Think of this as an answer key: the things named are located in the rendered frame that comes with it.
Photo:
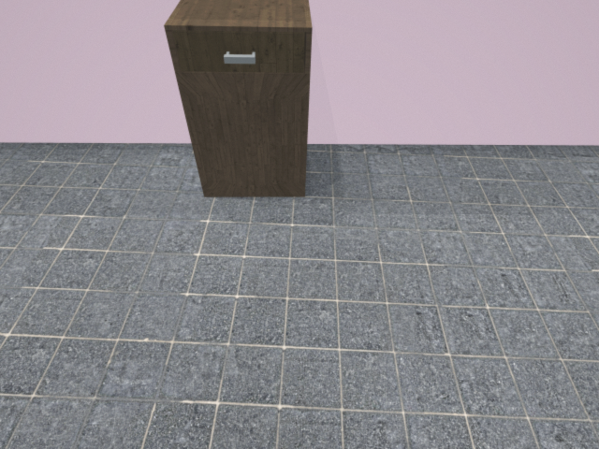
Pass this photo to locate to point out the cabinet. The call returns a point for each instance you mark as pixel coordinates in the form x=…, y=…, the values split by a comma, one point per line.
x=248, y=130

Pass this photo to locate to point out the handle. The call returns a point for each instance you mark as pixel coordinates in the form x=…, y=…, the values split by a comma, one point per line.
x=240, y=58

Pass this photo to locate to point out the drawer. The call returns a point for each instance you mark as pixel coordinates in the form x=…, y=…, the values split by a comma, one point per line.
x=275, y=51

